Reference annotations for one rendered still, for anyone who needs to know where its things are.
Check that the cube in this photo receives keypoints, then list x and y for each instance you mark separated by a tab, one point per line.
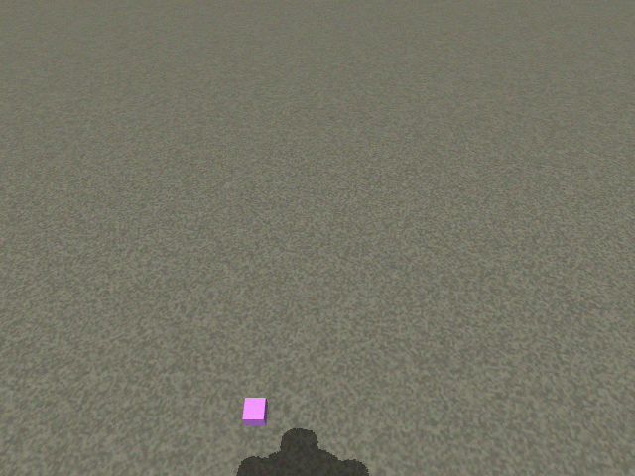
255	412

